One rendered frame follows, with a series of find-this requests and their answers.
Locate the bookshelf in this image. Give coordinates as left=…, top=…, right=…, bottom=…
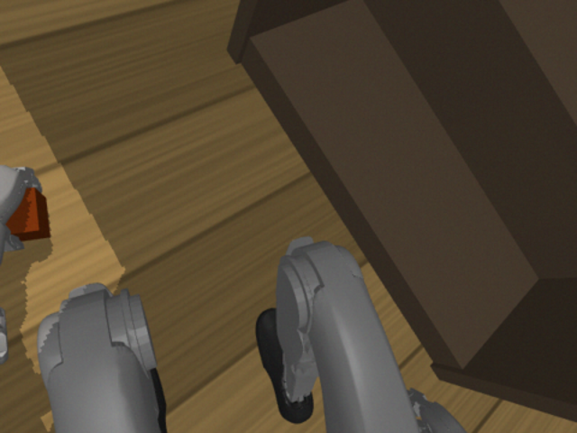
left=227, top=0, right=577, bottom=422

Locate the left robot foot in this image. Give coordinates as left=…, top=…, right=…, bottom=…
left=150, top=368, right=168, bottom=433

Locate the left robot hand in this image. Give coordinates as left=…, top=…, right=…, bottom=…
left=0, top=165, right=42, bottom=252

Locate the right robot hand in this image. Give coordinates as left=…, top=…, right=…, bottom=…
left=407, top=388, right=467, bottom=433

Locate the right robot foot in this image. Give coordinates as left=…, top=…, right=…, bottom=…
left=255, top=308, right=314, bottom=424

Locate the small box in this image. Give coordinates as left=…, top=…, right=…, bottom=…
left=6, top=188, right=50, bottom=242

